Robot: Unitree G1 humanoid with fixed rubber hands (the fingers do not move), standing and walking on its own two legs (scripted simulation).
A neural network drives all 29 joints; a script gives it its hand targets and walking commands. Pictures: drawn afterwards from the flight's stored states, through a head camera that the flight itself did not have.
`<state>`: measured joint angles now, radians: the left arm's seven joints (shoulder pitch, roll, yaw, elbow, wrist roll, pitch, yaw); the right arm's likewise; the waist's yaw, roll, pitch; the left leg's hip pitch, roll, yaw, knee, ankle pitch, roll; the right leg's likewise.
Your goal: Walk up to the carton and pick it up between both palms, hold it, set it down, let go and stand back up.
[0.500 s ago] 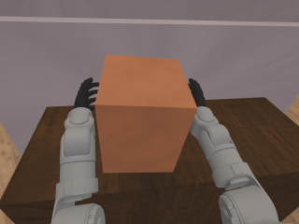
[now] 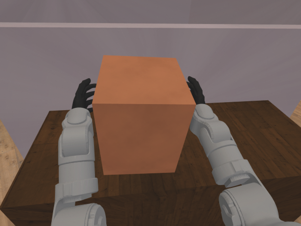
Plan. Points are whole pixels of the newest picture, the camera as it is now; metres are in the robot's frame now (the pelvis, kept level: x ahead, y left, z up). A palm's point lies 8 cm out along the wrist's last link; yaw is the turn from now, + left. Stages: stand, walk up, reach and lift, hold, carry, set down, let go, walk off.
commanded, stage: hold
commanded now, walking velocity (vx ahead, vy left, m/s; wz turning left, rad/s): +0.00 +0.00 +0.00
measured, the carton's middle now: (140, 115) +0.38 +0.01 +0.17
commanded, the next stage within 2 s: none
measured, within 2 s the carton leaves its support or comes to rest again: neither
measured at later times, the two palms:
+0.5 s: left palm (79, 111) +0.35 +0.16 +0.21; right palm (194, 106) +0.36 -0.14 +0.21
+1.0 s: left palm (81, 110) +0.35 +0.15 +0.21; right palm (196, 106) +0.36 -0.14 +0.21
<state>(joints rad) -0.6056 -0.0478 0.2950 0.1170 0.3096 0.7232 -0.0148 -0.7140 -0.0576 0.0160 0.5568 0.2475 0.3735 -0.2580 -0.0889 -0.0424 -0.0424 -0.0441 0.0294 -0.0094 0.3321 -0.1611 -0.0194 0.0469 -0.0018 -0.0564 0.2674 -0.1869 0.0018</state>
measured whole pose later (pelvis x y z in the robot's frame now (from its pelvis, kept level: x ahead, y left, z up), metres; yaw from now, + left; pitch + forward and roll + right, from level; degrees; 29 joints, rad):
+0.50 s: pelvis +0.00 +0.00 +0.00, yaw +0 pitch -7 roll -1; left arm -0.58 -0.05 0.28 0.06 0.31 0.74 -0.02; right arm -0.69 -0.06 0.03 0.52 0.27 0.38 -0.27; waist -0.09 -0.05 -0.04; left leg -0.04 0.02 -0.01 0.34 -0.17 -0.02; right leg 0.05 0.00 -0.05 0.26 -0.19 0.01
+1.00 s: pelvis +0.00 +0.00 +0.00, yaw +0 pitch -8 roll -1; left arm -0.60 -0.05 0.30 0.09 0.32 0.74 -0.02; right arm -0.70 -0.06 0.02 0.54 0.25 0.37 -0.26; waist -0.08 -0.04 -0.04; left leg -0.03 0.03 -0.01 0.33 -0.16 -0.02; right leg 0.05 0.00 -0.04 0.27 -0.19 0.00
